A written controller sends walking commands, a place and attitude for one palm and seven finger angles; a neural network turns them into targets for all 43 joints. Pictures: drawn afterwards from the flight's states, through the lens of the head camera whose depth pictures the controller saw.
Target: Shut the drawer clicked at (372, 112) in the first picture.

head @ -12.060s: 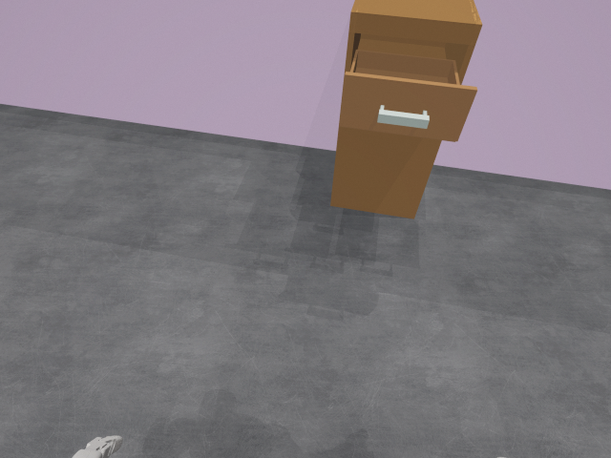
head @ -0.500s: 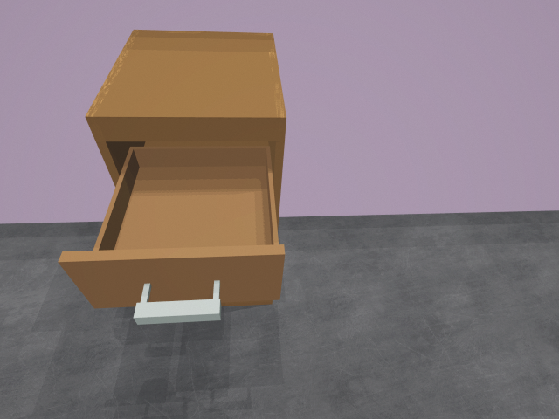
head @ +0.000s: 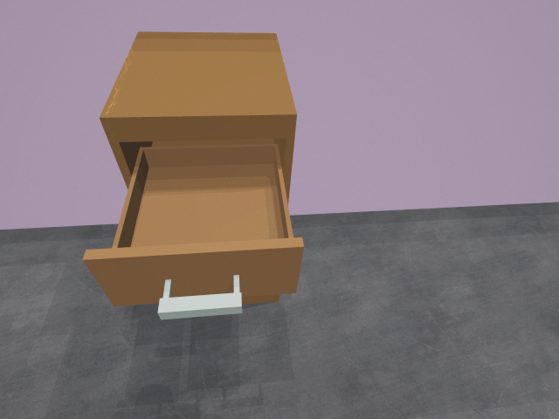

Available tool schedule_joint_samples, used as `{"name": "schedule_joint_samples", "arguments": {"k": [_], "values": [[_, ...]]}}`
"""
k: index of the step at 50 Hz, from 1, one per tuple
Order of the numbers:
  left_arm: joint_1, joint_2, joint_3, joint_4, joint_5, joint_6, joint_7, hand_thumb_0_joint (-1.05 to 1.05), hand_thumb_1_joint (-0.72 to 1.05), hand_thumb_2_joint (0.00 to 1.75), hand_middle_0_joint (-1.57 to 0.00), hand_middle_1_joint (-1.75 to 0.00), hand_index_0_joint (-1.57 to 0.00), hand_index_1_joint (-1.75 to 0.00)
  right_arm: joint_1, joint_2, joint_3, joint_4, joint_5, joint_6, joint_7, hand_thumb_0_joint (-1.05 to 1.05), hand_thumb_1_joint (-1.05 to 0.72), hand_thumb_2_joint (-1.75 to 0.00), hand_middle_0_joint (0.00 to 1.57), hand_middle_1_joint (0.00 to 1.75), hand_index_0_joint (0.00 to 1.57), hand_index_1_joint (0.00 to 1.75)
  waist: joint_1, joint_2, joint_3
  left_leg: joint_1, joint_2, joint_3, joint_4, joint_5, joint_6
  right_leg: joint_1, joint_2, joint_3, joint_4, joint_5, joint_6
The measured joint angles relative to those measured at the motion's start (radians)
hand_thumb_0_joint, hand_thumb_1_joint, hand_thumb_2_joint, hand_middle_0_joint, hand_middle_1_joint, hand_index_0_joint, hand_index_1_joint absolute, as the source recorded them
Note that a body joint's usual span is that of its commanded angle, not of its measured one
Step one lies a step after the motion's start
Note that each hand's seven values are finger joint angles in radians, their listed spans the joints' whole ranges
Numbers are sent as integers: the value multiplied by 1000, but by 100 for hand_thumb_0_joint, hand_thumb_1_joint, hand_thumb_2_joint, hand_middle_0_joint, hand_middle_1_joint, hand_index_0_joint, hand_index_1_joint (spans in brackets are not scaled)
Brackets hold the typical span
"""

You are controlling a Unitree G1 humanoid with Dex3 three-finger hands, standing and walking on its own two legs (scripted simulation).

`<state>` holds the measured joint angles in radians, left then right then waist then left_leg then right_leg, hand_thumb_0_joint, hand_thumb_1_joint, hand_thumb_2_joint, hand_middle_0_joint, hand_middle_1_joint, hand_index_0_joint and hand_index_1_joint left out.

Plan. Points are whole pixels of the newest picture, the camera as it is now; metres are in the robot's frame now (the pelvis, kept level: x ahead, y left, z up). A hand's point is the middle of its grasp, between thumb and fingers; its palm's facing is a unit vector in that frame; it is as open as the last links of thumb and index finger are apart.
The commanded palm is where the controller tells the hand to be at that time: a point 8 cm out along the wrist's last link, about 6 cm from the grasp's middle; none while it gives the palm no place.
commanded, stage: come to a stop and stand still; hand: left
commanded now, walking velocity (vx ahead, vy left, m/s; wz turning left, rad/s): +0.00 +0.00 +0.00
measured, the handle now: (202, 294) +0.33 +0.15 -0.07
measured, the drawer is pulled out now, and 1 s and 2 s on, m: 0.30 0.30 0.30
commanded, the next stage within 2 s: look again from close up in 1.22 s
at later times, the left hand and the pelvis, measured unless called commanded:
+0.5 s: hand out of the picture -0.05 +0.13 -0.18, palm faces +0.04 -0.99 -0.15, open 7.3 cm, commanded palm none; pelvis -0.01 -0.02 +0.00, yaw +0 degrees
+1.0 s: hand out of the picture -0.04 +0.10 -0.18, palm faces +0.04 -0.99 -0.15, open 7.3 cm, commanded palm none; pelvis +0.00 -0.05 +0.00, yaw +0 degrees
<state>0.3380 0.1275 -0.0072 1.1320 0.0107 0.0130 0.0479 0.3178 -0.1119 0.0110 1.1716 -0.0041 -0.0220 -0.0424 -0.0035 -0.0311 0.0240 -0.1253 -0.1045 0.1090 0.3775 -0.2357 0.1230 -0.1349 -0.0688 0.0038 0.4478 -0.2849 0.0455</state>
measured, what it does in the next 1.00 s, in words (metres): stands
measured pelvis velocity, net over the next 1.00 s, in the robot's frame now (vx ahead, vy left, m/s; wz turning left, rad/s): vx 0.00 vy -0.05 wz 0.00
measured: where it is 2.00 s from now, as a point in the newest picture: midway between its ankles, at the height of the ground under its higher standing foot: outside the picture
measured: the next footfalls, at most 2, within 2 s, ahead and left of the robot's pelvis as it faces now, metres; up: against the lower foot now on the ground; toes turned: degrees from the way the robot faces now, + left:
none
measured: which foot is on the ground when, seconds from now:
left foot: down 0.00-1.00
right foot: down 0.00-1.00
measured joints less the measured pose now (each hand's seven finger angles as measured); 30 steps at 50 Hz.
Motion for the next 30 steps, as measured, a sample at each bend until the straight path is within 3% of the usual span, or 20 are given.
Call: {"name": "schedule_joint_samples", "arguments": {"k": [16,30], "values": [[18,-17,4,13,3,-3,3,0,91,90,-20,-30,-20,-30,7,2,-7,2,1,3,1,0,-91,-90,20,30,20,29,1,12,-6,-7,6,4,-16,18,-10,-16,6,4,-1,12,2],[24,-35,-1,14,2,-17,1,0,91,90,-20,-30,-20,-30,-1,-1,-6,2,4,3,5,0,-91,-90,20,30,20,29,-1,19,-1,-24,41,-12,13,6,-39,-13,39,-14,-12,15,-27]]}}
